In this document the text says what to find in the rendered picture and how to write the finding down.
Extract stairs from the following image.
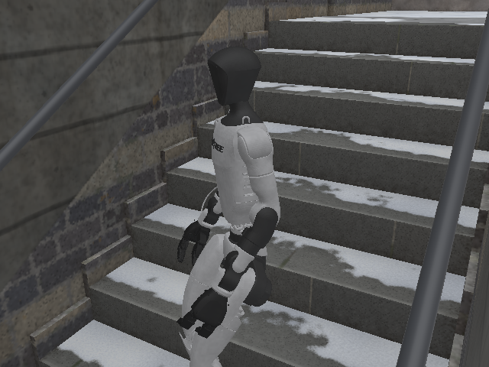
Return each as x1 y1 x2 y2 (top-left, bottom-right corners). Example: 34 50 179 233
39 21 489 367

